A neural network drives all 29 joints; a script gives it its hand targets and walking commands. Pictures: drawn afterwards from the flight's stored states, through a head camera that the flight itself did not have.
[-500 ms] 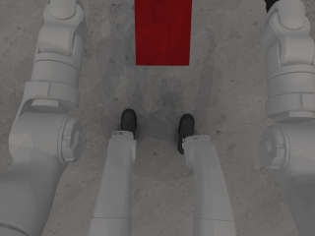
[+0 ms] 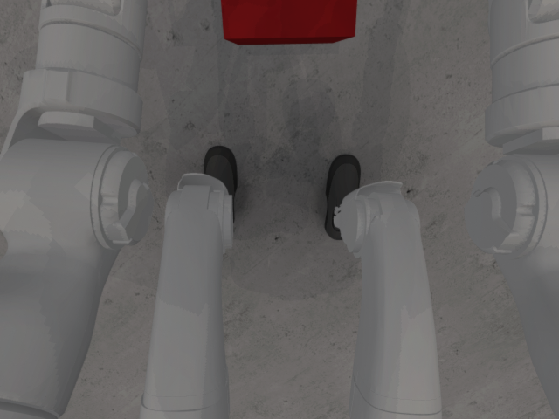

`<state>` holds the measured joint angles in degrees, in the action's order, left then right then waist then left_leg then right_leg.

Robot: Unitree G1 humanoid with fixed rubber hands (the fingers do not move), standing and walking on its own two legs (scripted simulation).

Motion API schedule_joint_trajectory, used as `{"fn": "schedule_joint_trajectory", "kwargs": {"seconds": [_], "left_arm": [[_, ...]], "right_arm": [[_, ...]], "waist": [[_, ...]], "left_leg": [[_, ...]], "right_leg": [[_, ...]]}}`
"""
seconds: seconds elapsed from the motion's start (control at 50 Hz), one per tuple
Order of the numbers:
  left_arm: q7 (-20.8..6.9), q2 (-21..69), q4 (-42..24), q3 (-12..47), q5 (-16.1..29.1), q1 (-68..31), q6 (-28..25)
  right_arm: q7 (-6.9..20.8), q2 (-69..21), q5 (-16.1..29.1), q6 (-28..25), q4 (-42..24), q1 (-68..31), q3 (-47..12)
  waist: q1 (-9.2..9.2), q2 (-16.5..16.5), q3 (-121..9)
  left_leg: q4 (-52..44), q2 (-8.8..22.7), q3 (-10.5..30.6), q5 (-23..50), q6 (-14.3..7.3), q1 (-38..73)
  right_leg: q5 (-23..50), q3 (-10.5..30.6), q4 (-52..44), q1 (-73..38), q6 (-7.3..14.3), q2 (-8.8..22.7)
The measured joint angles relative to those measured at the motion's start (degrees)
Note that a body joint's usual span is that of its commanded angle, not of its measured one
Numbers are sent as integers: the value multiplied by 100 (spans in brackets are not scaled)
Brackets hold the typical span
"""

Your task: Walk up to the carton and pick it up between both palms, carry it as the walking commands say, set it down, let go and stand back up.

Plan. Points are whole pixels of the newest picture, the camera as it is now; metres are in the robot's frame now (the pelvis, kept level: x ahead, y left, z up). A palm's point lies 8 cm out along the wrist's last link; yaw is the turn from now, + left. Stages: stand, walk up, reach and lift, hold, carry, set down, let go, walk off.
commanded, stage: reach and lift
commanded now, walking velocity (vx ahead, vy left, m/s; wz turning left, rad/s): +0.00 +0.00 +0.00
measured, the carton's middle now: out of the picture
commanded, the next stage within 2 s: none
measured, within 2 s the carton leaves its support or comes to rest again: neither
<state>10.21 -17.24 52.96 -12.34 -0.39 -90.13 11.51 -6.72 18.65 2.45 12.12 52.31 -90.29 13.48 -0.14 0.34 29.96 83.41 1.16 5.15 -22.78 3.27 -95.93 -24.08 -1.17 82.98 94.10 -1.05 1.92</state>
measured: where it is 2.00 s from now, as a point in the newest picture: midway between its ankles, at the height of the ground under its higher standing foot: (280, 208)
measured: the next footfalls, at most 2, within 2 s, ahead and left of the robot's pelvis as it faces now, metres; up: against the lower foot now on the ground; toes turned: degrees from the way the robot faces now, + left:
none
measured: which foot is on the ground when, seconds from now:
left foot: down 0.00-1.00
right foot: down 0.00-1.00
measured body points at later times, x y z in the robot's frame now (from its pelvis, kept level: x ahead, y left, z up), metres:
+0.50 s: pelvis +0.01 +0.00 -0.12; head +0.41 +0.00 +0.07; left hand +0.59 +0.17 -0.33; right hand +0.61 -0.17 -0.31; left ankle +0.11 +0.15 -0.55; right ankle +0.11 -0.13 -0.55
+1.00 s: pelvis +0.01 +0.00 -0.20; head +0.41 +0.00 -0.03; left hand +0.57 +0.17 -0.44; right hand +0.59 -0.16 -0.43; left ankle +0.11 +0.15 -0.55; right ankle +0.11 -0.13 -0.55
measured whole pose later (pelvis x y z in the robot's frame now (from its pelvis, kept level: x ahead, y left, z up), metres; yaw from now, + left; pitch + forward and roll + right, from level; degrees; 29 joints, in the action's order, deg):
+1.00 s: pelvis +0.01 +0.00 -0.20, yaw +0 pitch +38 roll +0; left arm 8.4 -19.8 67.0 -12.3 5.6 -93.7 4.9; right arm -6.1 21.7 9.6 9.0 61.2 -94.0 4.0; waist -0.5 -0.1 30.2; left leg 124.4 0.3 5.2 -33.9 4.9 -128.7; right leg -34.8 2.7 125.2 128.6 -2.4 -0.2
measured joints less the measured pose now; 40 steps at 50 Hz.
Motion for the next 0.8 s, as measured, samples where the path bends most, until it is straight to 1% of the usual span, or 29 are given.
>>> {"fn": "schedule_joint_trajectory", "kwargs": {"seconds": [0.06,0.14,0.2,0.26,0.34,0.42,0.58,0.8], "left_arm": [[118,-38,-1,-1,37,-122,70],[240,-120,-39,-1,325,-152,218],[257,-183,-24,0,501,-152,261],[252,-235,143,0,540,-195,179],[155,-257,489,2,541,-271,-35],[66,-257,703,1,541,-274,-206],[21,-257,867,1,541,-274,-403],[-120,-258,1297,2,541,-304,-566]], "right_arm": [[-99,24,83,46,2,-119,2],[-247,152,421,212,3,-204,-162],[-287,268,593,264,0,-220,-417],[-290,303,652,264,3,-249,-565],[-240,304,653,207,144,-343,-646],[-172,304,653,89,282,-360,-647],[-96,304,653,-77,440,-360,-656],[36,304,653,-230,777,-360,-764]], "waist": [[0,0,15],[0,-1,28],[0,-1,26],[0,0,20],[-2,-1,12],[-2,-1,13],[-3,-1,13],[-19,-1,14]], "left_leg": [[556,-2,0,-163,13,-438],[1177,-8,0,-386,36,-825],[1545,-11,0,-546,48,-993],[1852,-11,0,-689,61,-1128],[2189,-11,0,-829,79,-1337],[2490,-11,0,-929,84,-1588],[3020,-14,0,-1036,84,-2125],[3647,-37,0,-1049,119,-2848]], "right_leg": [[-157,42,567,457,-6,-20],[-378,91,1210,870,-8,-39],[-538,119,1591,1054,-8,-51],[-676,144,1908,1202,-11,-64],[-811,175,2251,1425,-24,-81],[-902,205,2547,1683,-48,-101],[-985,262,3065,2232,-97,-145],[-982,342,3720,3002,-129,-202]]}}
